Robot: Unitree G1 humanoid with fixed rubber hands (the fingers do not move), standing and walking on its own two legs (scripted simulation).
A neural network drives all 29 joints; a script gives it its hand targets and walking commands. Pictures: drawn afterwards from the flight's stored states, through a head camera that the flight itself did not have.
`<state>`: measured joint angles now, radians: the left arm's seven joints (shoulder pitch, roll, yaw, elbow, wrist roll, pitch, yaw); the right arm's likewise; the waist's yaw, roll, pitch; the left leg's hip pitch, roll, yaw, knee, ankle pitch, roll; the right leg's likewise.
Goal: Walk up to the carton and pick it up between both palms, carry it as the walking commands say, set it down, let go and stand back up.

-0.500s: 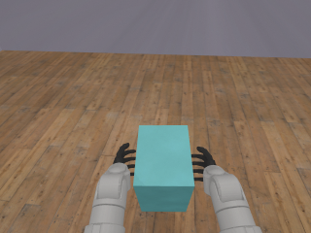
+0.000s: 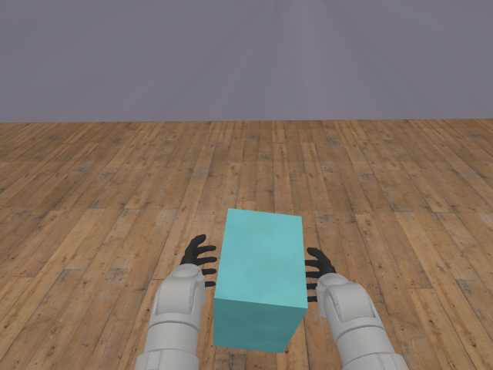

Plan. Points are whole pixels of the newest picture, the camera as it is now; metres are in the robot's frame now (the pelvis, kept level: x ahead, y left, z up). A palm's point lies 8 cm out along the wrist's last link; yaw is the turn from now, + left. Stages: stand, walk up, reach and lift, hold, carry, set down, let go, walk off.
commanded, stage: hold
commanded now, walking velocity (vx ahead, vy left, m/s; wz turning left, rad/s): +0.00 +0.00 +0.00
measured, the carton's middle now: (256, 282) +0.34 +0.03 -0.03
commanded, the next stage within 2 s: set down in 0.62 s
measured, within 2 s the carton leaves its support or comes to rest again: neither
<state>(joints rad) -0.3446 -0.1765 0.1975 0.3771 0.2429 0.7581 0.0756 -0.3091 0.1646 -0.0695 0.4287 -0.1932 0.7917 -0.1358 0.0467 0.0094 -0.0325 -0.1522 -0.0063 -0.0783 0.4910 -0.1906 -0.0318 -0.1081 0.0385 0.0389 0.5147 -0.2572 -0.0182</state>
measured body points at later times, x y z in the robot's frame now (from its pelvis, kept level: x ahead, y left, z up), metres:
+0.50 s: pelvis -0.02 +0.04 +0.00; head -0.09 +0.05 +0.44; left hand +0.32 +0.14 +0.07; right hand +0.29 -0.09 +0.04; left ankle +0.06 +0.14 -0.73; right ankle +0.03 -0.10 -0.73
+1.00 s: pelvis +0.00 -0.01 +0.00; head -0.02 +0.00 +0.45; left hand +0.31 +0.15 +0.00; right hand +0.30 -0.09 -0.02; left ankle +0.06 +0.14 -0.73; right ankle +0.03 -0.10 -0.73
